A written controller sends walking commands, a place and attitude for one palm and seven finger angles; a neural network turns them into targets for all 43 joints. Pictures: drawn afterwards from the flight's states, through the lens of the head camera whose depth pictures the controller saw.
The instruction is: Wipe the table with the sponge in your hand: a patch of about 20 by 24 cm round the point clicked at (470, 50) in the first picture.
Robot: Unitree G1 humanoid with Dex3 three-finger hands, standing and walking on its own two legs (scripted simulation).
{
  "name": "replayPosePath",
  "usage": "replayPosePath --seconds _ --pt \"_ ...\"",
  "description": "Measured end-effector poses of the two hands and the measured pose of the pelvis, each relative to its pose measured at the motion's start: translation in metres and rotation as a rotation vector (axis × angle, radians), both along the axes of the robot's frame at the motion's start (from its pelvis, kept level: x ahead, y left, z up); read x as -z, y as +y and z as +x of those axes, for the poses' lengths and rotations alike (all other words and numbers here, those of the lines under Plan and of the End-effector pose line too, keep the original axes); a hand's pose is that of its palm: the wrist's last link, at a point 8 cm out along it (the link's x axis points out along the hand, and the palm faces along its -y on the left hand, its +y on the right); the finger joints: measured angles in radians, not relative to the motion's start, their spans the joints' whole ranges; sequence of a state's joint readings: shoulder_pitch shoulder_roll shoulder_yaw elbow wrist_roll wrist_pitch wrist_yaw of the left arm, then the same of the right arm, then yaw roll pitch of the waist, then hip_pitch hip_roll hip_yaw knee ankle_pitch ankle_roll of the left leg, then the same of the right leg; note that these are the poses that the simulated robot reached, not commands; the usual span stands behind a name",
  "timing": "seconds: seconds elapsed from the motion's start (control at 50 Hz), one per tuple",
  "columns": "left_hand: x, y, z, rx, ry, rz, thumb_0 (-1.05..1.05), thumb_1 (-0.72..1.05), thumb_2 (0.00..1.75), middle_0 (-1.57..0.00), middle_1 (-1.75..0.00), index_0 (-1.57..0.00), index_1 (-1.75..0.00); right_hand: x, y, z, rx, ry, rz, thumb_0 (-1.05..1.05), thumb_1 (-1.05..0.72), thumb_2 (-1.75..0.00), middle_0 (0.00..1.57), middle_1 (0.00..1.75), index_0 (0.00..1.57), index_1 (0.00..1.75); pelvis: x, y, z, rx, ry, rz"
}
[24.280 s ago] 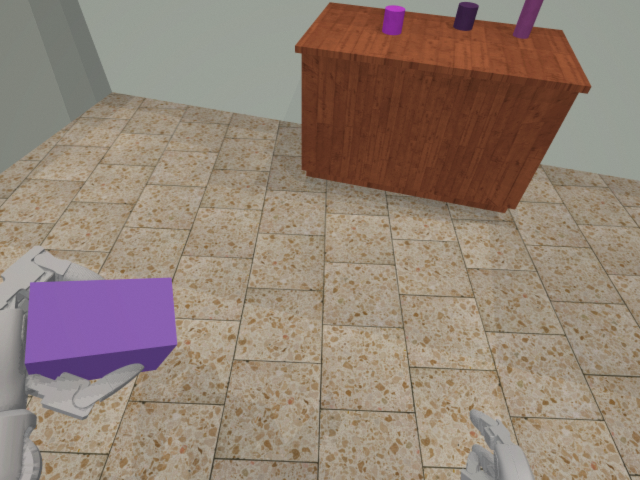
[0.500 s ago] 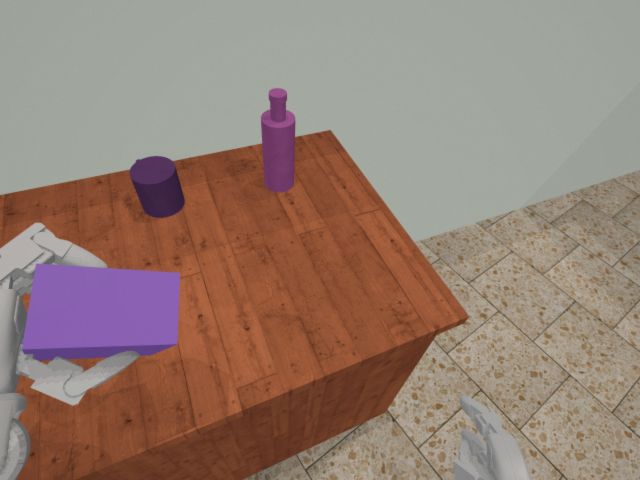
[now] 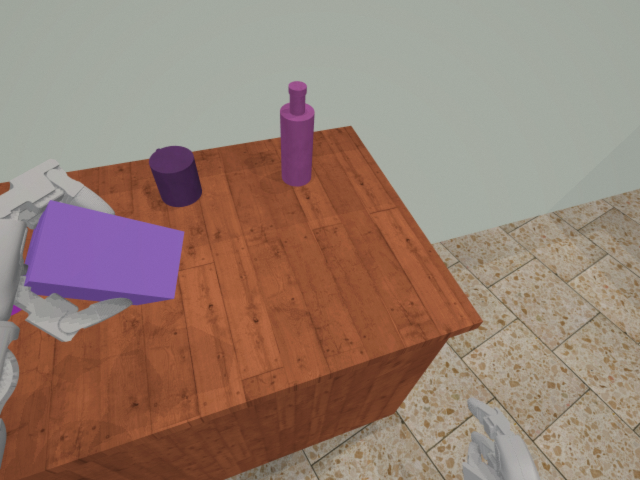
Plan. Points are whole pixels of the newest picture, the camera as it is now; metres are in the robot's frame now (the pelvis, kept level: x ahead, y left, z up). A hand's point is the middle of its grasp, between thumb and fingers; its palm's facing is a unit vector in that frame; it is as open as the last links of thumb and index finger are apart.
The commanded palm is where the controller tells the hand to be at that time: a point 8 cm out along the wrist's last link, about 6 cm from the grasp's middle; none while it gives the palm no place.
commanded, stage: turn the palm down, sponge in hand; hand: left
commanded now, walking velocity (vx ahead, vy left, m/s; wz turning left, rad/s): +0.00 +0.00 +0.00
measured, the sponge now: (120, 265) +0.27 +0.23 +0.16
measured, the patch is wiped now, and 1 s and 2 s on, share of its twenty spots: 0.00 0.00 0.00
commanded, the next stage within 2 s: none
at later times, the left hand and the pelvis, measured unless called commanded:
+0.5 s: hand (83, 304) +0.23 +0.26 +0.15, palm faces +0.35 -0.58 -0.73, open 10.5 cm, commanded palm +0.18 +0.27 +0.17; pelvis -0.01 -0.04 -0.02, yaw +1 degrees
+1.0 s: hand (109, 332) +0.22 +0.24 +0.11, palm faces +0.16 -0.38 -0.91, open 10.5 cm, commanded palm +0.19 +0.25 +0.17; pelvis +0.00 -0.04 -0.02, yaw -1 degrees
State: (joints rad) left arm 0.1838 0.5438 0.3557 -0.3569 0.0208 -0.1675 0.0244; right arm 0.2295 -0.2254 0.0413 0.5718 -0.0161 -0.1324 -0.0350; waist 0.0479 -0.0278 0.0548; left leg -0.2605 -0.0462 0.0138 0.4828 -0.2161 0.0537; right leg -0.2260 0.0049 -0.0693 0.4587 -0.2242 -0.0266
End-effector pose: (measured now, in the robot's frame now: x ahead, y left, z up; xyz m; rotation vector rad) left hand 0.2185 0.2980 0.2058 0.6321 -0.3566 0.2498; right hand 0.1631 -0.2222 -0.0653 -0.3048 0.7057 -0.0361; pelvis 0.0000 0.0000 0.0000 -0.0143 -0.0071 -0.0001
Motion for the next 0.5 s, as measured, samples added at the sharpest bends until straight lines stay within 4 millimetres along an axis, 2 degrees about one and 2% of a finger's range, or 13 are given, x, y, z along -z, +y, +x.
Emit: replayPosePath --seconds 0.04,0.1,0.2,0.26,0.32,0.4,0.44,0.5 --pt "-0.008 0.012 0.006 -0.049 0.005 -0.033 -0.02 -0.54 1.03 -0.66 -1.35 -0.7 -1.34 0.005 -0.003 0.004 -0.021 0.015 0.012 0.01 -0.9 -0.9 0.2 0.3 0.2 0.3 0.001 -0.002 -0.002 0.012 0.0 0.003" --pt "-0.004 0.018 0.004 -0.093 0.092 -0.103 -0.02 -0.54 1.03 -0.66 -1.35 -0.7 -1.34 0.007 -0.01 0.01 0.0 -0.012 0.041 0.01 -0.9 -0.9 0.2 0.3 0.21 0.3 0.002 -0.004 -0.002 0.03 -0.004 0.004" --pt "0.034 -0.005 -0.017 -0.077 0.32 -0.022 -0.02 -0.54 1.03 -0.66 -1.35 -0.7 -1.34 0.007 -0.019 0.019 0.007 -0.049 0.055 0.01 -0.9 -0.9 0.2 0.3 0.2 0.3 0.006 -0.01 -0.005 0.028 -0.004 0.009" --pt "0.05 -0.016 -0.031 -0.058 0.337 0.002 -0.02 -0.54 1.03 -0.66 -1.35 -0.7 -1.34 0.01 -0.024 0.021 -0.002 -0.046 0.035 0.01 -0.9 -0.9 0.2 0.3 0.2 0.3 0.009 -0.018 -0.009 0.016 0.005 0.012" --pt "0.046 -0.019 -0.04 -0.092 0.234 0.038 -0.02 -0.54 1.03 -0.66 -1.35 -0.7 -1.34 0.014 -0.027 0.022 -0.024 -0.027 0.013 0.01 -0.9 -0.9 0.2 0.3 0.2 0.3 0.013 -0.028 -0.013 -0.002 0.013 0.01" --pt "0.028 -0.017 -0.041 -0.19 0.116 0.104 -0.02 -0.54 1.03 -0.67 -1.35 -0.7 -1.34 0.024 -0.031 0.021 -0.043 -0.003 0.016 0.01 -0.9 -0.9 0.2 0.3 0.2 0.3 0.018 -0.038 -0.016 -0.024 0.02 0.005" --pt "0.022 -0.015 -0.038 -0.232 0.134 0.13 -0.02 -0.54 1.03 -0.67 -1.35 -0.7 -1.34 0.028 -0.033 0.02 -0.031 0.003 0.033 0.01 -0.9 -0.9 0.2 0.3 0.2 0.3 0.018 -0.041 -0.016 -0.026 0.019 0.005" --pt "0.023 -0.018 -0.03 -0.258 0.251 0.171 -0.02 -0.54 1.03 -0.67 -1.35 -0.7 -1.34 0.033 -0.036 0.018 0.002 -0.001 0.065 0.01 -0.9 -0.9 0.2 0.3 0.2 0.3 0.018 -0.043 -0.015 -0.018 0.014 0.009"
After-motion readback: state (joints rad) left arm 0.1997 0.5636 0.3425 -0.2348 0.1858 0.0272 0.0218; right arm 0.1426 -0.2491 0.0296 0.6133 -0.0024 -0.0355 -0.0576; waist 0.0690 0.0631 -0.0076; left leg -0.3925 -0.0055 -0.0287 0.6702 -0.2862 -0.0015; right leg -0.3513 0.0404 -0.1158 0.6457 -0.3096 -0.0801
